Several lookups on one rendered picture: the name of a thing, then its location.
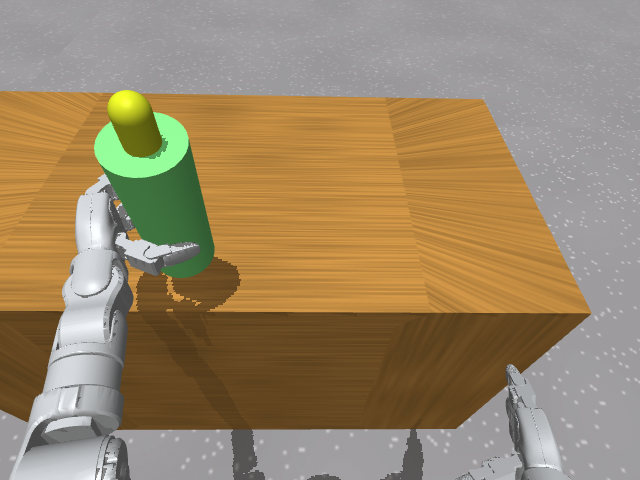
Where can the left robot hand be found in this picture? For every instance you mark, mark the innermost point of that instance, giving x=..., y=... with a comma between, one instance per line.
x=101, y=225

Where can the right robot hand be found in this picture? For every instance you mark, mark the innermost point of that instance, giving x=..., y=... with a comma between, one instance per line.
x=531, y=432

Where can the bottle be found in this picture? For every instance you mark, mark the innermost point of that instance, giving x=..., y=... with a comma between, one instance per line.
x=148, y=160

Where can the left robot arm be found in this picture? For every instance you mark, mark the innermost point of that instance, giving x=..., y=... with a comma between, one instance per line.
x=67, y=436

